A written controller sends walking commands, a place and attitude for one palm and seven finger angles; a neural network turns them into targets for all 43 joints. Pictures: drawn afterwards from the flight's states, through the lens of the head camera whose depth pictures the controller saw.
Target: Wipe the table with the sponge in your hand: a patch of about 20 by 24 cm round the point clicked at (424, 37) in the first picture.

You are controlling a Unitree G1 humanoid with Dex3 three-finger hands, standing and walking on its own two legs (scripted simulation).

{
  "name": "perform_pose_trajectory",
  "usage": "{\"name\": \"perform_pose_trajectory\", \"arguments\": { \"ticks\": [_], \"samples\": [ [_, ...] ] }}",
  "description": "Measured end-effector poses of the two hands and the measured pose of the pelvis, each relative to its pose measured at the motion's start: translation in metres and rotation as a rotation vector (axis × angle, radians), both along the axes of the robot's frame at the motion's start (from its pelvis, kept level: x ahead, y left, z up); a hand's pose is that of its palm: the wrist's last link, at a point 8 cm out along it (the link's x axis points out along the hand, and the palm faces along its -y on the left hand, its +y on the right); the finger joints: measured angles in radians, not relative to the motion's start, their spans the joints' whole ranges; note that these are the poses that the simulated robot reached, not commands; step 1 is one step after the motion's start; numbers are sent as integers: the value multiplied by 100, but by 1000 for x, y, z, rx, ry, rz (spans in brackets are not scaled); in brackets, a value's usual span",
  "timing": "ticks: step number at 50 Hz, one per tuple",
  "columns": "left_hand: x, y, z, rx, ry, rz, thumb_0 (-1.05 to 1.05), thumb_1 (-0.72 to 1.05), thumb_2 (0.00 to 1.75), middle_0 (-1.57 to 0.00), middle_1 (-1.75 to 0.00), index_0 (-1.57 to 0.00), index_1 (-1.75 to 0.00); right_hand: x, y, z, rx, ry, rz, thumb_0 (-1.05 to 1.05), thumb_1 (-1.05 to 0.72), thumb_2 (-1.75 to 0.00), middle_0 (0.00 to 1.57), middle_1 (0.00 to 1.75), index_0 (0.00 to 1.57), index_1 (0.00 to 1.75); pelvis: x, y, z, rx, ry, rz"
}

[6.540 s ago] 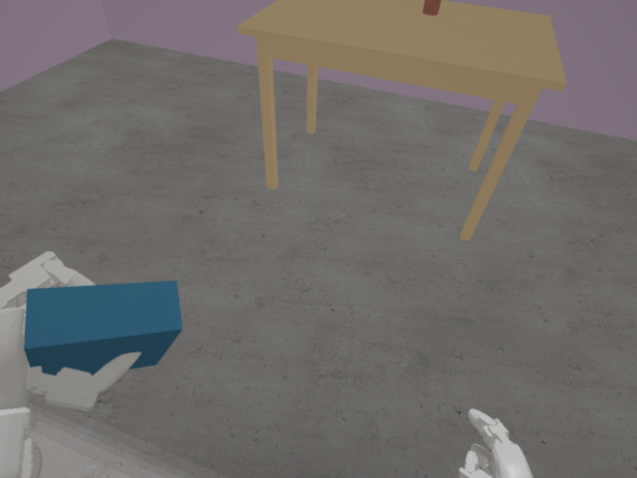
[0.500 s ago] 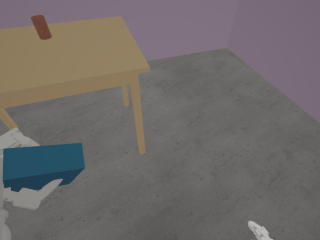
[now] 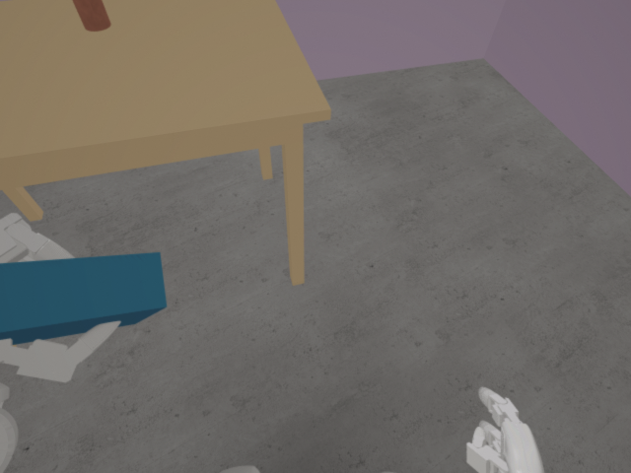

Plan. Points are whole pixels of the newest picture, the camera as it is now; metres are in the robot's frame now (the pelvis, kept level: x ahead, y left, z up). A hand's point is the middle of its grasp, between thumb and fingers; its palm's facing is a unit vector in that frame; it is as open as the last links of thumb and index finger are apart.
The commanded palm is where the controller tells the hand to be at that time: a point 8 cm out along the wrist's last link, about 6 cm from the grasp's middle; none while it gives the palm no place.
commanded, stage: take the last steps up to it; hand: left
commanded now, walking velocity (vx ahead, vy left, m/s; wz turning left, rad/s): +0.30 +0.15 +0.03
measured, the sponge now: (101, 298) +0.24 +0.22 +0.16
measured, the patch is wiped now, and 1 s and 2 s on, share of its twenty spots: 0.00 0.00 0.00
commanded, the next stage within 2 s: come to a stop and stand still in 1.46 s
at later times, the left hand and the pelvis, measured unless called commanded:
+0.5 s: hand (77, 199) +0.34 +0.28 +0.17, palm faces +0.36 -0.81 -0.46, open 8.9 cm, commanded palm +0.28 +0.33 +0.19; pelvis +0.12 +0.05 +0.01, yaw +0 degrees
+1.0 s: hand (74, 134) +0.44 +0.32 +0.18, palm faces +0.42 -0.79 -0.45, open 8.9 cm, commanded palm +0.38 +0.37 +0.19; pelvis +0.23 +0.08 +0.01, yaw +1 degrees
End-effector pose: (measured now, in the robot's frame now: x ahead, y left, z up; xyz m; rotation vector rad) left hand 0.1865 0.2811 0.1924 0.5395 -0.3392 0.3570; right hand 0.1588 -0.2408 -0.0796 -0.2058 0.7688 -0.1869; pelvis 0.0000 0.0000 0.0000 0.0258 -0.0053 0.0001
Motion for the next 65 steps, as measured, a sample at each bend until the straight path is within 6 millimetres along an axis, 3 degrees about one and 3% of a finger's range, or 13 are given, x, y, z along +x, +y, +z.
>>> {"name": "perform_pose_trajectory", "arguments": {
  "ticks": [6,11,15,23,28,32,39,46,50,57,60,65],
  "samples": [
    [27,-10,10,13,42,-43,-1,-41,106,-87,-139,-87,-139,22,31,-2,99,-21,18,1,-90,-90,20,30,20,30,26,3,7,-15,24,-9],
    [42,-17,14,87,45,-42,-1,-41,106,-87,-139,-87,-139,39,35,-27,131,30,46,1,-90,-90,20,30,20,30,51,0,-4,-16,20,7],
    [59,-1,8,37,77,14,-1,-41,106,-87,-139,-87,-139,51,29,-31,106,119,52,1,-90,-90,20,30,20,30,70,7,4,-6,15,13],
    [102,25,0,-5,100,1,-1,-41,106,-87,-139,-87,-139,93,26,-3,-10,110,27,1,-90,-90,20,30,20,30,112,35,13,15,18,11],
    [139,51,2,26,-17,-64,-1,-41,106,-87,-139,-87,-139,132,44,4,-52,5,-31,1,-90,-90,19,29,20,30,139,63,-4,7,-2,-16],
    [168,69,8,28,-37,-63,-1,-41,106,-87,-139,-87,-139,154,74,9,17,-45,-37,1,-90,-90,19,29,20,30,153,72,1,-11,13,-20],
    [183,62,22,39,14,-77,-1,-41,106,-87,-139,-87,-139,174,112,0,118,-24,5,1,-90,-90,20,30,20,30,185,79,10,-21,32,-20],
    [200,72,8,33,60,26,-1,-41,106,-87,-139,-87,-139,195,107,-32,120,83,52,1,-90,-90,20,30,20,30,215,78,0,-12,2,7],
    [214,80,1,-21,77,47,-1,-41,106,-87,-139,-87,-139,209,96,-21,70,111,51,1,-90,-90,20,30,20,30,228,84,8,2,-2,15],
    [237,96,14,16,10,-39,-1,-41,106,-87,-139,-87,-139,243,95,7,-43,37,13,1,-90,-90,20,30,20,30,252,112,8,11,-9,14],
    [249,116,15,49,-55,-57,-1,-41,106,-87,-139,-87,-139,259,107,8,-58,-20,-25,1,-90,-90,19,29,20,30,262,129,-3,5,-19,1],
    [269,140,11,23,-33,-8,-1,-41,106,-87,-139,-87,-139,273,143,6,29,-50,-12,1,-90,-90,19,29,20,30,270,137,1,-11,-5,-3]
  ]
}}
